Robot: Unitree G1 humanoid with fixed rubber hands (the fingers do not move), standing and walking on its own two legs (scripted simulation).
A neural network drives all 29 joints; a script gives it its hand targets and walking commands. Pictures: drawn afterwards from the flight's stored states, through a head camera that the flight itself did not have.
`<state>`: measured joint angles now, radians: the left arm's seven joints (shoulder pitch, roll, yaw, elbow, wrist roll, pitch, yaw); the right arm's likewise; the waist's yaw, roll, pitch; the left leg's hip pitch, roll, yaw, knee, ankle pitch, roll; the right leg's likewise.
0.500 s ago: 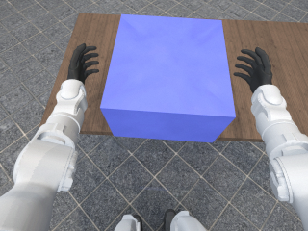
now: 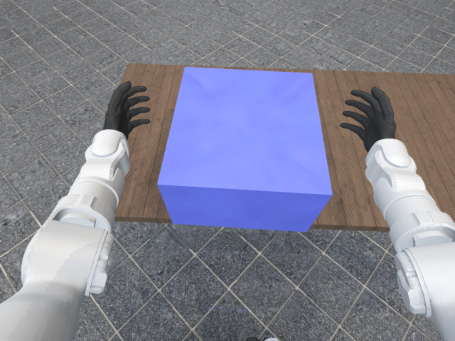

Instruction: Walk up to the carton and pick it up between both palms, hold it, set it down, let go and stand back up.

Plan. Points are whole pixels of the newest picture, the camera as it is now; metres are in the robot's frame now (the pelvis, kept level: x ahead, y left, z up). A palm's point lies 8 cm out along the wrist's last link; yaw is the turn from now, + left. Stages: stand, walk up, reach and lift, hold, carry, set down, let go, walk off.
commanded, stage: set down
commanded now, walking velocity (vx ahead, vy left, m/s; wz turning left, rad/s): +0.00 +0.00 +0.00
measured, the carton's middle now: (243, 146) +0.51 -0.04 -0.01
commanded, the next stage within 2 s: none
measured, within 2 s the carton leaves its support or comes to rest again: neither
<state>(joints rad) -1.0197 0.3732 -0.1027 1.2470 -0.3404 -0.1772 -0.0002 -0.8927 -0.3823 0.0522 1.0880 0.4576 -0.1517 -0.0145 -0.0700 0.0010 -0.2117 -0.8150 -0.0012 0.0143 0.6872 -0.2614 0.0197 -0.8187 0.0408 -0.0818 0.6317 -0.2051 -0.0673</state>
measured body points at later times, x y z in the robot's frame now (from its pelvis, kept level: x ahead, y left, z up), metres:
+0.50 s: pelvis +0.00 +0.00 +0.02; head +0.06 +0.02 +0.46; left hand +0.46 +0.21 +0.11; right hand +0.42 -0.26 +0.12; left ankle +0.02 +0.11 -0.71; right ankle +0.04 -0.08 -0.71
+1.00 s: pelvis +0.02 +0.01 +0.03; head +0.06 +0.02 +0.47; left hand +0.41 +0.22 +0.07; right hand +0.38 -0.25 +0.08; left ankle +0.02 +0.11 -0.71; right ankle +0.04 -0.08 -0.71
